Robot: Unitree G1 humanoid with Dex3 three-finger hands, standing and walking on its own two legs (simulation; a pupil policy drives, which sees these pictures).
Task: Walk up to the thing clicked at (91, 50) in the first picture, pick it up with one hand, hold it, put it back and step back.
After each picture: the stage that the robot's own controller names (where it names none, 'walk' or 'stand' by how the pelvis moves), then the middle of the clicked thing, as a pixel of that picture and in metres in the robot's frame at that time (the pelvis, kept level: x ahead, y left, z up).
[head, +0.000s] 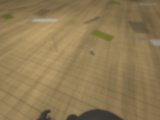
stand; (91, 51) +1.44 -0.04 -0.72
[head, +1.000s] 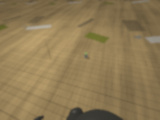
walk; (85, 55) +1.31 +0.19 -0.70
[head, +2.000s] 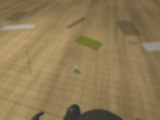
walk; (75, 69) +0.83 +0.27 -0.71
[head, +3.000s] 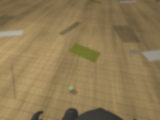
walk; (71, 89) +0.48 +0.23 -0.70
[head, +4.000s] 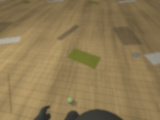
stand; (70, 100) +0.34 +0.25 -0.71
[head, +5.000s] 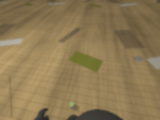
stand; (71, 105) +0.30 +0.21 -0.72
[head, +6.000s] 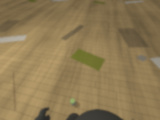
stand; (72, 101) +0.32 +0.21 -0.72
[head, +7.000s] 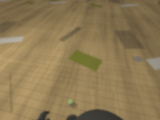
stand; (70, 102) +0.33 +0.23 -0.73
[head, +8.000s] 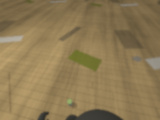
stand; (69, 102) +0.33 +0.23 -0.73
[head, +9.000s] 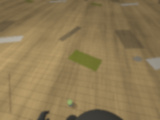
go down; (70, 103) +0.32 +0.23 -0.73
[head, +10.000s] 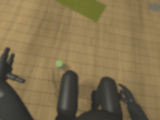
go down; (59, 64) +0.39 +0.28 -0.35
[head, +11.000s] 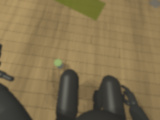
go down; (58, 64) +0.39 +0.29 -0.30
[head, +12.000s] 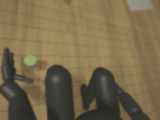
close in; (31, 62) +0.35 +0.32 -0.21
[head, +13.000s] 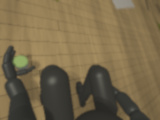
close; (21, 63) +0.35 +0.33 -0.21
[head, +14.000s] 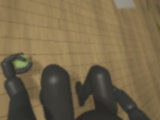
lift; (21, 62) +0.34 +0.33 -0.21
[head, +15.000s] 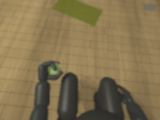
lift; (55, 70) +0.31 +0.25 -0.05
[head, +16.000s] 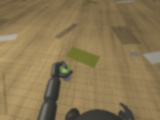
hold; (65, 73) +0.34 +0.17 +0.04
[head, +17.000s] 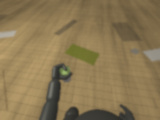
hold; (65, 74) +0.34 +0.18 +0.00
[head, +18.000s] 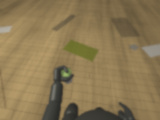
crouch; (67, 76) +0.33 +0.17 -0.03
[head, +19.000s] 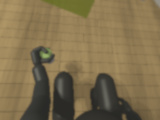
lower; (48, 56) +0.42 +0.28 -0.11
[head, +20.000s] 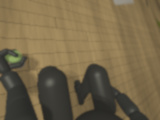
lower; (16, 60) +0.38 +0.33 -0.21
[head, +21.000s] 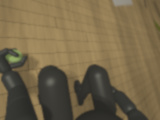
lower; (16, 59) +0.37 +0.34 -0.21
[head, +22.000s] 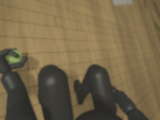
lower; (16, 59) +0.36 +0.34 -0.21
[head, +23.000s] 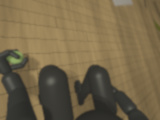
lower; (17, 60) +0.36 +0.34 -0.21
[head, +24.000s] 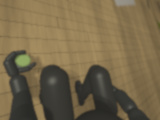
open; (23, 62) +0.35 +0.32 -0.22
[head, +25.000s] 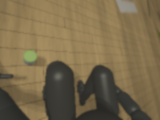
stand; (29, 58) +0.35 +0.30 -0.21
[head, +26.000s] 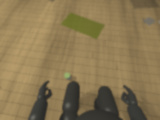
walk; (67, 76) +0.38 +0.25 -0.48
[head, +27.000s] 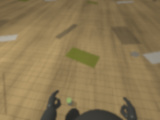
stand; (69, 101) +0.33 +0.22 -0.66
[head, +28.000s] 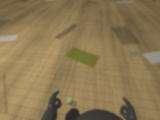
stand; (69, 100) +0.34 +0.23 -0.67
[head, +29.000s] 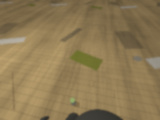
stand; (72, 101) +0.36 +0.21 -0.72
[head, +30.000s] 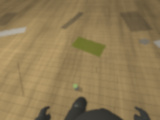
walk; (75, 87) +0.42 +0.24 -0.69
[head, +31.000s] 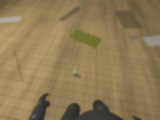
walk; (74, 73) +0.62 +0.18 -0.69
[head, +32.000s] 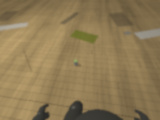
walk; (75, 62) +0.92 +0.28 -0.69
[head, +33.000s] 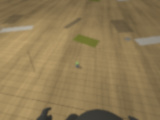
stand; (77, 64) +0.98 +0.24 -0.72
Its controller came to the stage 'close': yes
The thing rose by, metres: 0.71
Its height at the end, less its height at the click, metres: +0.00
